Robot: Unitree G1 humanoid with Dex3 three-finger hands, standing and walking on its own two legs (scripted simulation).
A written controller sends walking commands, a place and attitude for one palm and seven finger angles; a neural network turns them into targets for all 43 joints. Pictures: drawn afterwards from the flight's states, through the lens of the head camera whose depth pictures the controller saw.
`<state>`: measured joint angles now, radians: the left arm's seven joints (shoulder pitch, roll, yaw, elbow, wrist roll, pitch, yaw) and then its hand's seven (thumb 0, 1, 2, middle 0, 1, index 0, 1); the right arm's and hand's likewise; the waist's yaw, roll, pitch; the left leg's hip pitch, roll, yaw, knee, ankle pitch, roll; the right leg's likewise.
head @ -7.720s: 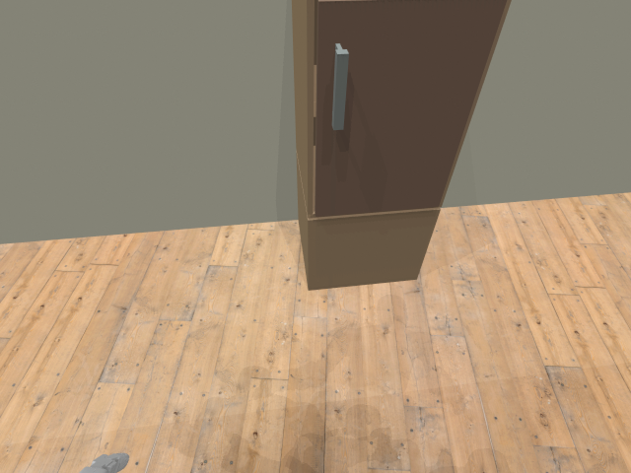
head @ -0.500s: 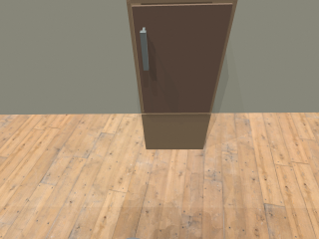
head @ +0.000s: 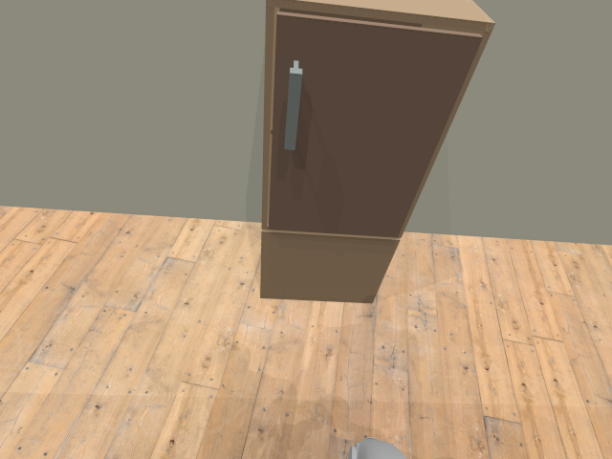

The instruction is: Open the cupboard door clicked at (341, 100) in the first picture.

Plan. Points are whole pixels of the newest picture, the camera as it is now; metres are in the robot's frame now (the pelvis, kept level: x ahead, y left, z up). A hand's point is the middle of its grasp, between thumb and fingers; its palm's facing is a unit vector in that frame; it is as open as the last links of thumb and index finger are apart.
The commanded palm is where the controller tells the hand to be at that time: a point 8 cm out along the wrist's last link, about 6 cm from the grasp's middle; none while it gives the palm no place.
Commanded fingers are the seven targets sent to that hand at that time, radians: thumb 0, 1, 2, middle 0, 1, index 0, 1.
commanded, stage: take the last steps up to it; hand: left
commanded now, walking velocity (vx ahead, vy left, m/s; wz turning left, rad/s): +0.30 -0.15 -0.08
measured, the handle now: (292, 106) +0.77 +0.08 +0.07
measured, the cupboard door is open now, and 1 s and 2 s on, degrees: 0 0 0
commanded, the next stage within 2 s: come to a stop and stand still in 0.46 s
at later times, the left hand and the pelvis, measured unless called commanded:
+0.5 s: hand (254, 400) +0.25 +0.09 -0.18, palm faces +0.04 -0.97 -0.22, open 7.1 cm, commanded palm none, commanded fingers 0.00 0.90 0.90 -0.20 -0.30 -0.20 -0.30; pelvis +0.17 -0.10 -0.01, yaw +1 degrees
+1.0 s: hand (251, 437) +0.20 +0.08 -0.19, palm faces +0.06 -0.98 -0.20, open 7.4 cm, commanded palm none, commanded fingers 0.00 0.90 0.90 -0.20 -0.30 -0.20 -0.30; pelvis +0.20 -0.08 -0.01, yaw -2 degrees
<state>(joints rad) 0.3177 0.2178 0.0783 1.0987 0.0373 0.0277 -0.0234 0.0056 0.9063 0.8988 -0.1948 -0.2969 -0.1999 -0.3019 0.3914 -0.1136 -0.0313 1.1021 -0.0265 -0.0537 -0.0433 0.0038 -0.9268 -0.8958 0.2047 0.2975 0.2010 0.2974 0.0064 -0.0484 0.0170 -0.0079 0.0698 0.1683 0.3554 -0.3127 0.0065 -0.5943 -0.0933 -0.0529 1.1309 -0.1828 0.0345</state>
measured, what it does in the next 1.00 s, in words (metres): walks ahead: right foot, then left foot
